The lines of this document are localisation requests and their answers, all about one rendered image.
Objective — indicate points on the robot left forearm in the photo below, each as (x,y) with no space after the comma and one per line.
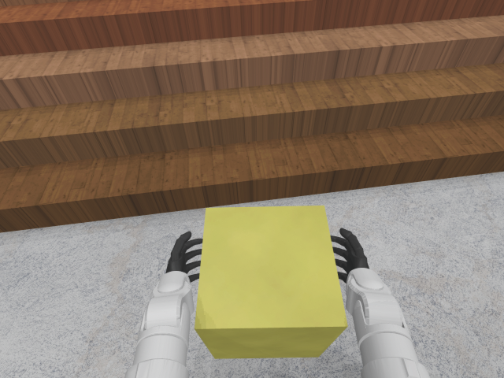
(161,349)

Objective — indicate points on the robot left hand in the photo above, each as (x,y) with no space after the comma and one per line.
(179,257)

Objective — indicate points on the robot right hand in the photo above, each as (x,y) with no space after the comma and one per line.
(354,253)

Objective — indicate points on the robot right forearm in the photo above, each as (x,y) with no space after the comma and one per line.
(383,336)

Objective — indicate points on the carton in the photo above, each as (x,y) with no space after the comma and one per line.
(268,284)

